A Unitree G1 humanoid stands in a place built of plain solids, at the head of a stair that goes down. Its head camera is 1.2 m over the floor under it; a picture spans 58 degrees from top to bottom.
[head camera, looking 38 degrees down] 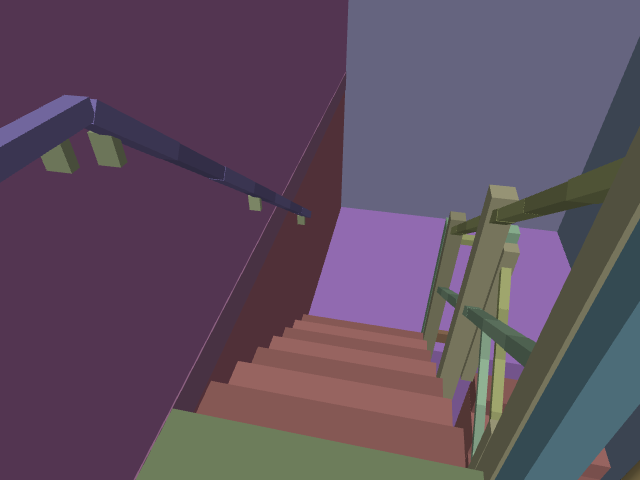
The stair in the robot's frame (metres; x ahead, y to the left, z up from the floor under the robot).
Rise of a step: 0.18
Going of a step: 0.22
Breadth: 0.90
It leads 12 degrees to the right of straight ahead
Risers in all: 8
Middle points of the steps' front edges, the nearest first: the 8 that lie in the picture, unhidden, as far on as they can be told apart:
0.62 0.01 0.00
0.84 -0.04 -0.18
1.06 -0.09 -0.36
1.28 -0.13 -0.54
1.50 -0.18 -0.72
1.72 -0.22 -0.90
1.93 -0.27 -1.08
2.15 -0.31 -1.26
